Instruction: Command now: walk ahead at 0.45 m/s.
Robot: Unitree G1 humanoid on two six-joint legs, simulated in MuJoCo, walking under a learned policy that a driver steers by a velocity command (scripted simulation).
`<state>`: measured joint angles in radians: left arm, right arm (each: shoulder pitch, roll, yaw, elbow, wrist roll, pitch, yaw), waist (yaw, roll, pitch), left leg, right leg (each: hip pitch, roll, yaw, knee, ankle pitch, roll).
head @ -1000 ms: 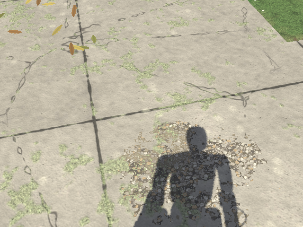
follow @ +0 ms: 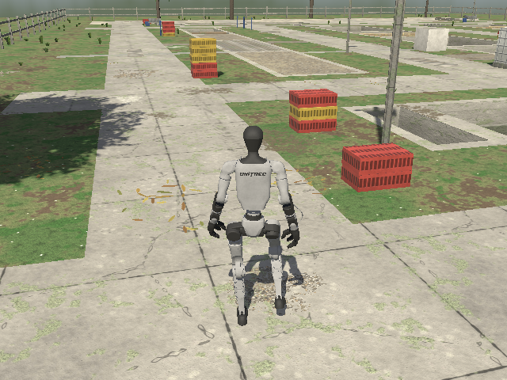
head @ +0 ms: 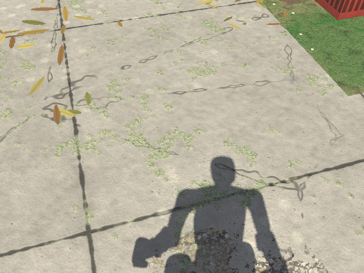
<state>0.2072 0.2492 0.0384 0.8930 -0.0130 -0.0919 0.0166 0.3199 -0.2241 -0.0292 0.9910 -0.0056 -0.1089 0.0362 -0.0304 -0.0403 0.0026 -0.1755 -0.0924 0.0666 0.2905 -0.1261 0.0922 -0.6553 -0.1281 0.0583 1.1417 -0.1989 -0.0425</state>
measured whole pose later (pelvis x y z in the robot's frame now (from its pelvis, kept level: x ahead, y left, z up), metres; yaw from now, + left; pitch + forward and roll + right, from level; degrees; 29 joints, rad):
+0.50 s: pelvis +0.17 -0.06 -0.01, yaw +1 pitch +2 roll +0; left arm 0.16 0.19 0.02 0.93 0.02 -0.05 0.00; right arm 0.21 -0.23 -0.02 1.01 0.00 0.00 -0.05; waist 0.00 0.03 0.02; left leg -0.38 0.05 -0.04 0.76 -0.40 -0.04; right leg -0.38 0.04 -0.05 0.43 -0.08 -0.06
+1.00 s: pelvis +0.22 -0.04 -0.01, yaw +1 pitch -1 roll +0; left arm 0.19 0.20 0.04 1.04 0.00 -0.01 0.03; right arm 0.28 -0.17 -0.02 1.09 0.00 -0.03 -0.04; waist 0.00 0.00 0.04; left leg -0.18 0.02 0.01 0.53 -0.33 -0.01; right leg -0.30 0.01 -0.03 0.51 -0.21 -0.02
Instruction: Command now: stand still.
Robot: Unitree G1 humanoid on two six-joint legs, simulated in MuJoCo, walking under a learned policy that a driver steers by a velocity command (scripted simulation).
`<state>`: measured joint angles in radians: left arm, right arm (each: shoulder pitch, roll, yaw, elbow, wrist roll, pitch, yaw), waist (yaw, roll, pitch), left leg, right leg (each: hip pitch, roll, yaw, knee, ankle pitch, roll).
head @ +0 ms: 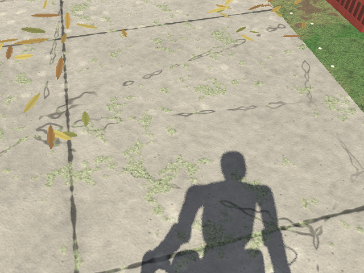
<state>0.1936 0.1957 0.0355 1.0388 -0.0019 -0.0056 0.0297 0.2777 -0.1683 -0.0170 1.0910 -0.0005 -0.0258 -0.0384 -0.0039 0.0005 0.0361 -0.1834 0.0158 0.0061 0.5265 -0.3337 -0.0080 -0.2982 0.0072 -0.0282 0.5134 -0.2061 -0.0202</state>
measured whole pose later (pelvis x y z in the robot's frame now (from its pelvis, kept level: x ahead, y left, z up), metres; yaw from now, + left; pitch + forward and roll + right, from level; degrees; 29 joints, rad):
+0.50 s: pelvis +0.12 -0.03 +0.01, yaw +0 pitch +1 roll +0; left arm 0.41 0.18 0.03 1.09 0.00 -0.10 -0.02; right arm 0.21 -0.24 -0.07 0.99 0.03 -0.10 0.00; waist 0.04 0.02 -0.01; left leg -0.57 0.09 0.01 1.12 -0.22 0.06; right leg -0.05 0.04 -0.05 0.30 -0.26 -0.06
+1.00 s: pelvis +0.39 +0.05 +0.01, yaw +0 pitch +0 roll +1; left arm 0.22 0.25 0.06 0.96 -0.02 -0.09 0.02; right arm 0.25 -0.22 -0.05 1.00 -0.01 -0.11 0.04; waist -0.02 -0.04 0.03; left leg -0.23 -0.07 0.08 0.35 -0.13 0.09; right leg -0.57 -0.12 0.04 1.16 -0.26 -0.06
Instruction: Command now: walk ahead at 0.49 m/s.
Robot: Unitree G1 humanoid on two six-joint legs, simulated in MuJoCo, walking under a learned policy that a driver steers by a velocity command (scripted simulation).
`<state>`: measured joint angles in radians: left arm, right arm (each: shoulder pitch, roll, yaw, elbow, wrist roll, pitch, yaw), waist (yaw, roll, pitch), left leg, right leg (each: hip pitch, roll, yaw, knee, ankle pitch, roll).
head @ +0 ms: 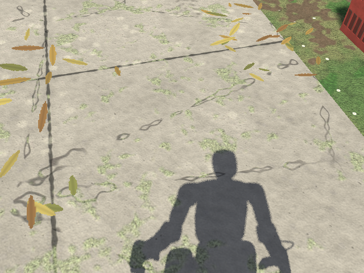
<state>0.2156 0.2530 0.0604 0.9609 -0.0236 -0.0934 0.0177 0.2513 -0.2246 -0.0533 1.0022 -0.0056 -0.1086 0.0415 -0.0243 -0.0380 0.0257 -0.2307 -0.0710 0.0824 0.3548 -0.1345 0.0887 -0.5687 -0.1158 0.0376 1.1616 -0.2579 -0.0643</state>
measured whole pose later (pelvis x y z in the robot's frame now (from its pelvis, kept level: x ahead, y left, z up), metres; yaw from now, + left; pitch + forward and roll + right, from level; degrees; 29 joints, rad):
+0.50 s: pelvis +0.29 -0.06 -0.01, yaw +7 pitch +2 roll +0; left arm 0.12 0.23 0.06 0.90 0.01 -0.12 -0.02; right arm 0.34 -0.26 -0.06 0.99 0.04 -0.08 -0.01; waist -0.02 0.03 0.03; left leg -0.40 0.03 -0.05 1.19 -0.39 0.05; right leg -0.36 -0.01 -0.10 0.48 -0.15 -0.03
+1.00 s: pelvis +0.53 +0.04 -0.02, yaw +24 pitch +2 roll -1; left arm 0.22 0.28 0.07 0.91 -0.02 -0.09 0.02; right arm 0.10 -0.28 -0.09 0.76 0.00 -0.04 0.04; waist 0.02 0.01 0.08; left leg -0.48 -0.04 0.05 0.63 -0.18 0.11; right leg -0.28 -0.06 -0.04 1.21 -0.54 0.06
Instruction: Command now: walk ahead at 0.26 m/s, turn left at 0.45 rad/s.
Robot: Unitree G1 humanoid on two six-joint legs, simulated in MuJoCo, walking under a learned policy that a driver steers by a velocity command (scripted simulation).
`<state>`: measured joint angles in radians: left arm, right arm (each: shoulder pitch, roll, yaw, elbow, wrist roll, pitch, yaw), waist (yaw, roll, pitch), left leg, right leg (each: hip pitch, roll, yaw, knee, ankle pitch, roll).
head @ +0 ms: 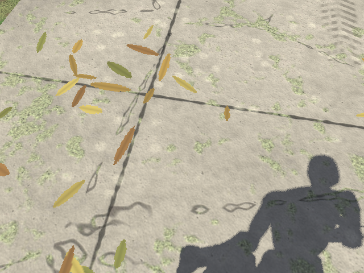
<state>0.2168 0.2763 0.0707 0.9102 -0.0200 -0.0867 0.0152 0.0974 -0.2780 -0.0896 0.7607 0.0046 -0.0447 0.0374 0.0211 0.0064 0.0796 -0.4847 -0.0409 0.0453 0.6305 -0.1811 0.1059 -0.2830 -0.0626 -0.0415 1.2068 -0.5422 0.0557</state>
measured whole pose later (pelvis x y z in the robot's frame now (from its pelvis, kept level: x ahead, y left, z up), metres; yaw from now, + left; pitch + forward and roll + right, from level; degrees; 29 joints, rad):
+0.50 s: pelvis +0.14 -0.02 +0.01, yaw +5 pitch +2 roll +0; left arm 0.12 0.24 0.05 0.89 0.01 -0.03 0.01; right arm 0.17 -0.23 -0.04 0.85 -0.02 -0.02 -0.01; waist 0.00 0.01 0.00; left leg -0.20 -0.07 -0.03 0.51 -0.34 0.05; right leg -0.35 -0.03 0.00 0.51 -0.19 0.02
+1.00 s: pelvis +0.16 -0.04 +0.01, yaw +4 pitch -2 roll +0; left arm 0.08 0.23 0.05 1.03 0.00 0.00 0.03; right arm 0.22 -0.22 -0.04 1.01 -0.01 0.00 -0.03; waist 0.00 0.00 0.04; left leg -0.11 -0.04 -0.04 0.50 -0.36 0.03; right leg -0.28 0.00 -0.01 0.52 -0.21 0.00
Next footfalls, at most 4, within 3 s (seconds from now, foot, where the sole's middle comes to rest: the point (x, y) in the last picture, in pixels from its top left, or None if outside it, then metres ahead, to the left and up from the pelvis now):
0.40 right None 0.25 -0.15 -0.76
2.00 left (169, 212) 0.63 0.08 -0.76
2.54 right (225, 146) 0.94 -0.15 -0.76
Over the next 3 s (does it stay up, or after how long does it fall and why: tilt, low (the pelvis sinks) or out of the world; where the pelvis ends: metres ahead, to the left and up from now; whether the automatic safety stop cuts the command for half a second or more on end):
stays up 1.01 -0.04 0.02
